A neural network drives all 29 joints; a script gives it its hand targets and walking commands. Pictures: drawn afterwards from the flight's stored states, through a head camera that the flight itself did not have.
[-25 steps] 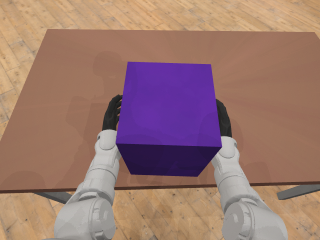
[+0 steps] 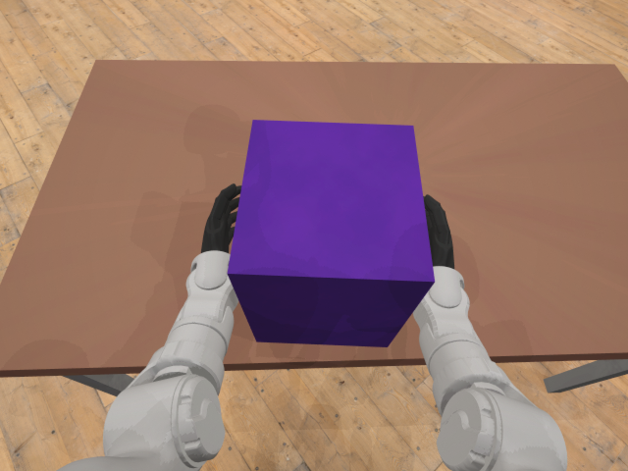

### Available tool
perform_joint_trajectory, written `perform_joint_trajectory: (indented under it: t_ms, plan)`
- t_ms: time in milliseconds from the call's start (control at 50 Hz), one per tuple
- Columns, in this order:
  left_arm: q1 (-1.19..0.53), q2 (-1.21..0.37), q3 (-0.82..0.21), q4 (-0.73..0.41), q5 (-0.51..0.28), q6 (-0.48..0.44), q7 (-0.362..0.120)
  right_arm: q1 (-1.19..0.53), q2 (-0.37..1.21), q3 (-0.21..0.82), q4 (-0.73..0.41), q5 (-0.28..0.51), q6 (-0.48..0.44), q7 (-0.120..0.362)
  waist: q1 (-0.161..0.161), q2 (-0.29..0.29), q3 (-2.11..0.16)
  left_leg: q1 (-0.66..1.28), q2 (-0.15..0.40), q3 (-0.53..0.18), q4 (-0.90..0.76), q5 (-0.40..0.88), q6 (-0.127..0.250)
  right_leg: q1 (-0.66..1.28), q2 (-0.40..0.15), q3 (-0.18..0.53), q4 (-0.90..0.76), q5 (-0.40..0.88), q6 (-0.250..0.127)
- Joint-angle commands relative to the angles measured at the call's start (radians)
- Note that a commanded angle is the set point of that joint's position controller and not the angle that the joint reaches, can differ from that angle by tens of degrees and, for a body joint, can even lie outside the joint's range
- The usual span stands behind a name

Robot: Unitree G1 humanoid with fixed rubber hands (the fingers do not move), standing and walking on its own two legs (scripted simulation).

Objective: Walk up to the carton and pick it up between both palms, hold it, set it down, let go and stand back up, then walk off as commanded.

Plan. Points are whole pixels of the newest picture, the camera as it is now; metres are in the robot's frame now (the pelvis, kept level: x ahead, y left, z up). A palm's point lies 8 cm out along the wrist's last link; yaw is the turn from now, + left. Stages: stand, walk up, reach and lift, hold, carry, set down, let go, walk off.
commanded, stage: set down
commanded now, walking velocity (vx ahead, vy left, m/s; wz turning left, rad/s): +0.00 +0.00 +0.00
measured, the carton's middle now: (326, 244) +0.41 +0.03 -0.01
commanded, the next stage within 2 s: none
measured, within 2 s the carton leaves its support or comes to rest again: rests again in 0.30 s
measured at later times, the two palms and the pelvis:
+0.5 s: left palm (218, 241) +0.39 +0.18 +0.00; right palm (432, 258) +0.40 -0.11 -0.01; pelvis -0.01 +0.00 +0.00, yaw -1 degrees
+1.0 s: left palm (197, 290) +0.33 +0.19 -0.02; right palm (446, 293) +0.36 -0.13 -0.01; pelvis -0.04 +0.00 -0.01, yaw +0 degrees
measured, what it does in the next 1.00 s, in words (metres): stands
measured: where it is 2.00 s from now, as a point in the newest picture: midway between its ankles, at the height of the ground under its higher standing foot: outside the picture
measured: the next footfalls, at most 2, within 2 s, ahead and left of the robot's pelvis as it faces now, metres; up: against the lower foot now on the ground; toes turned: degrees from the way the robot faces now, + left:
none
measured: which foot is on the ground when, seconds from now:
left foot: down 0.00-1.00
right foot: down 0.00-1.00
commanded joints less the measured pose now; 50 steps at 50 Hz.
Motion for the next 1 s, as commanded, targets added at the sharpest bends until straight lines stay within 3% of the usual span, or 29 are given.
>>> perform_joint_trajectory:
  t_ms: [0, 60, 80, 100, 140, 220, 260, 280, 300, 360, 440, 460, 480, 580, 600, 640, 660, 700, 740, 800, 820, 840, 860, 880, 900, 920, 940, 960, 980]
  plan:
    - [-0.593, -0.054, -0.109, -0.040, -0.011, -0.082, -0.014, -0.552, 0.156, 0.155, -0.050, 0.016, -0.027, 0.027, 0.037, 0.008, -0.706, 0.100, 0.025, 0.098, 0.038, 0.602, -0.071, 0.283, -0.016, 0.011, 0.129, 0.495, 0.042]
    - [-0.537, -0.074, -0.080, -0.003, -0.013, -0.079, -0.021, -0.565, 0.179, 0.201, -0.065, 0.016, -0.020, 0.022, 0.079, -0.023, -0.700, 0.075, 0.013, 0.098, 0.039, 0.603, -0.066, 0.316, -0.022, 0.023, 0.133, 0.520, 0.043]
    - [-0.511, -0.060, -0.083, -0.001, -0.007, -0.078, -0.019, -0.517, 0.131, 0.174, -0.025, 0.017, -0.015, 0.021, 0.042, -0.007, -0.657, 0.100, 0.020, 0.098, 0.040, 0.595, -0.068, 0.288, -0.014, 0.028, 0.123, 0.509, 0.034]
    - [-0.479, -0.028, -0.072, -0.017, -0.013, -0.074, -0.019, -0.525, 0.102, 0.195, -0.074, 0.026, -0.016, 0.018, 0.084, -0.026, -0.739, 0.108, 0.015, 0.107, 0.049, 0.639, -0.069, 0.338, -0.020, 0.022, 0.133, 0.578, 0.036]
    - [-0.502, 0.013, -0.091, -0.025, -0.051, -0.082, -0.013, -0.531, 0.052, 0.185, -0.056, 0.056, -0.023, 0.010, 0.043, 0.008, -0.789, 0.119, 0.017, 0.091, 0.068, 0.672, -0.083, 0.319, -0.010, 0.027, 0.144, 0.585, 0.034]
    - [-0.490, 0.019, -0.101, -0.007, -0.055, -0.082, -0.016, -0.529, 0.058, 0.205, -0.067, 0.072, -0.010, 0.011, 0.033, -0.021, -0.760, 0.055, 0.010, 0.084, 0.064, 0.601, -0.063, 0.307, -0.015, 0.033, 0.146, 0.544, 0.036]
    - [-0.463, 0.126, -0.092, -0.057, -0.079, -0.084, 0.000, -0.487, -0.066, 0.223, -0.042, 0.109, -0.023, 0.001, 0.046, 0.034, -0.854, 0.101, 0.018, 0.082, 0.089, 0.725, -0.087, 0.319, 0.002, 0.032, 0.173, 0.634, 0.030]
    - [-0.530, -0.003, -0.118, -0.066, -0.093, -0.082, -0.012, -0.568, 0.091, 0.214, -0.081, 0.075, -0.019, 0.004, 0.042, 0.024, -0.823, 0.096, 0.018, 0.073, 0.096, 0.677, -0.081, 0.233, -0.002, 0.022, 0.144, 0.499, 0.030]
    - [-0.451, 0.135, -0.125, -0.101, -0.109, -0.090, 0.008, -0.483, -0.099, 0.221, -0.113, 0.120, -0.035, -0.004, 0.034, 0.038, -0.935, 0.148, 0.016, 0.082, 0.120, 0.750, -0.089, 0.281, 0.007, 0.030, 0.173, 0.619, 0.023]
    - [-0.489, 0.000, -0.135, -0.053, -0.118, -0.094, -0.013, -0.516, 0.050, 0.211, -0.078, 0.083, -0.021, -0.005, -0.011, -0.036, -0.873, 0.099, 0.014, 0.071, 0.117, 0.710, -0.083, 0.240, 0.001, 0.026, 0.157, 0.597, 0.030]
    - [-0.460, 0.099, -0.104, -0.037, -0.134, -0.101, -0.021, -0.499, -0.014, 0.232, -0.075, 0.125, -0.028, -0.006, 0.014, -0.017, -0.875, 0.045, 0.010, 0.076, 0.097, 0.644, -0.075, 0.289, -0.005, 0.039, 0.174, 0.589, 0.041]
    - [-0.257, 0.149, -0.114, -0.106, -0.134, -0.079, -0.015, -0.302, -0.126, 0.271, -0.074, 0.176, -0.039, -0.013, 0.009, 0.008, -0.901, 0.117, 0.018, 0.059, 0.104, 0.772, -0.085, 0.344, 0.013, 0.043, 0.183, 0.713, 0.026]
    - [-0.502, 0.085, -0.137, -0.056, -0.162, -0.091, -0.019, -0.537, -0.033, 0.221, -0.065, 0.135, -0.025, -0.012, -0.009, -0.004, -0.862, 0.039, 0.012, 0.062, 0.106, 0.645, -0.083, 0.242, 0.001, 0.024, 0.169, 0.546, 0.032]
    - [-0.204, 0.179, -0.096, -0.115, -0.160, -0.072, -0.027, -0.279, -0.120, 0.325, -0.142, 0.211, -0.032, -0.022, 0.018, -0.061, -0.853, 0.003, -0.007, 0.063, 0.088, 0.691, -0.061, 0.446, -0.004, 0.054, 0.207, 0.814, 0.045]
    - [-0.212, 0.186, -0.102, -0.056, -0.145, -0.067, -0.034, -0.285, -0.132, 0.318, -0.097, 0.220, -0.042, -0.032, -0.009, -0.075, -0.778, -0.085, -0.015, 0.066, 0.061, 0.627, -0.060, 0.467, -0.017, 0.068, 0.212, 0.865, 0.059]
    - [-0.324, 0.188, -0.092, -0.070, -0.155, -0.086, -0.043, -0.366, -0.094, 0.313, -0.067, 0.210, -0.025, -0.019, 0.013, -0.041, -0.784, -0.086, -0.009, 0.066, 0.050, 0.533, -0.046, 0.428, -0.021, 0.063, 0.206, 0.697, 0.060]
    - [-0.280, 0.170, -0.157, -0.133, -0.192, -0.079, -0.041, -0.304, -0.126, 0.293, -0.106, 0.215, -0.036, -0.021, -0.037, -0.047, -0.822, -0.018, -0.001, 0.051, 0.054, 0.567, -0.060, 0.411, -0.007, 0.044, 0.207, 0.694, 0.059]
    - [-0.254, 0.228, -0.137, -0.127, -0.211, -0.090, -0.025, -0.326, -0.188, 0.312, -0.086, 0.238, -0.032, -0.029, -0.025, -0.058, -0.811, 0.030, 0.006, 0.051, 0.089, 0.640, -0.068, 0.346, 0.002, 0.042, 0.197, 0.692, 0.050]
    - [-0.364, 0.286, -0.133, -0.098, -0.228, -0.082, -0.026, -0.387, -0.205, 0.312, -0.086, 0.241, 0.001, -0.026, 0.011, -0.040, -0.812, -0.017, -0.003, 0.083, 0.070, 0.501, -0.060, 0.335, -0.011, 0.056, 0.190, 0.538, 0.050]
    - [-0.081, 0.242, -0.161, -0.254, -0.234, -0.073, -0.033, -0.136, -0.205, 0.398, -0.160, 0.310, -0.026, -0.029, -0.004, -0.037, -0.820, 0.085, 0.003, 0.048, 0.078, 0.693, -0.060, 0.437, 0.006, 0.060, 0.197, 0.743, 0.039]
    - [-0.325, 0.276, -0.176, -0.155, -0.249, -0.094, -0.021, -0.371, -0.242, 0.312, -0.101, 0.268, -0.022, -0.035, -0.034, 0.010, -0.779, 0.026, 0.007, 0.059, 0.081, 0.563, -0.078, 0.276, 0.012, 0.055, 0.186, 0.538, 0.029]
    - [-0.141, 0.241, -0.211, -0.281, -0.268, -0.102, -0.021, -0.193, -0.226, 0.379, -0.178, 0.303, -0.038, -0.025, -0.030, 0.013, -0.851, 0.127, 0.014, 0.040, 0.098, 0.697, -0.082, 0.313, 0.022, 0.050, 0.191, 0.636, 0.018]
    - [-0.501, 0.319, -0.216, -0.114, -0.301, -0.107, -0.019, -0.513, -0.250, 0.328, -0.081, 0.274, 0.009, -0.021, -0.030, 0.013, -0.824, 0.002, 0.008, 0.066, 0.101, 0.477, -0.073, 0.181, 0.002, 0.057, 0.176, 0.359, 0.025]
    - [-0.118, 0.271, -0.231, -0.230, -0.309, -0.107, -0.022, -0.151, -0.222, 0.402, -0.186, 0.325, -0.006, -0.016, -0.019, -0.023, -0.833, 0.092, 0.009, 0.050, 0.088, 0.543, -0.062, 0.300, 0.005, 0.055, 0.167, 0.497, 0.019]
    - [-0.084, 0.255, -0.242, -0.273, -0.331, -0.103, -0.035, -0.130, -0.211, 0.435, -0.197, 0.349, -0.013, -0.025, -0.018, -0.044, -0.839, 0.090, 0.010, 0.050, 0.086, 0.543, -0.058, 0.332, 0.001, 0.072, 0.172, 0.549, 0.024]
    - [-0.199, 0.278, -0.264, -0.188, -0.344, -0.096, -0.045, -0.229, -0.264, 0.408, -0.151, 0.349, 0.006, -0.021, -0.048, -0.030, -0.793, 0.024, 0.007, 0.043, 0.078, 0.502, -0.062, 0.298, 0.004, 0.052, 0.194, 0.508, 0.024]
    - [-0.182, 0.312, -0.246, -0.203, -0.350, -0.100, -0.044, -0.243, -0.256, 0.448, -0.194, 0.374, 0.008, -0.017, 0.003, -0.034, -0.819, 0.044, -0.004, 0.058, 0.079, 0.506, -0.052, 0.327, -0.004, 0.065, 0.196, 0.506, 0.031]
    - [-0.109, 0.303, -0.245, -0.220, -0.341, -0.104, -0.042, -0.144, -0.244, 0.449, -0.158, 0.379, 0.007, -0.015, -0.028, -0.032, -0.777, 0.064, 0.003, 0.049, 0.073, 0.525, -0.054, 0.332, -0.001, 0.064, 0.185, 0.518, 0.033]
    - [-0.337, 0.334, -0.254, -0.137, -0.360, -0.109, -0.038, -0.349, -0.278, 0.410, -0.139, 0.363, 0.025, -0.017, -0.020, 0.002, -0.775, 0.002, 0.003, 0.063, 0.082, 0.411, -0.064, 0.236, -0.001, 0.065, 0.202, 0.350, 0.029]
